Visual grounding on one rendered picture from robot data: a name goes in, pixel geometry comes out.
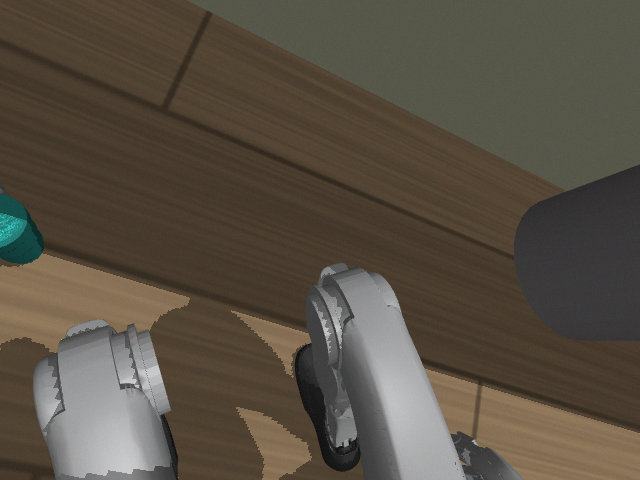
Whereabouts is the right robot hand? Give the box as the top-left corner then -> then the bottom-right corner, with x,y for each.
450,431 -> 524,480

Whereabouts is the left robot foot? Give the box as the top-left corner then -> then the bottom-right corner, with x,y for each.
160,414 -> 178,480

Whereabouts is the right robot foot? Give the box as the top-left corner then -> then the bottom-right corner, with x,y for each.
295,344 -> 361,472

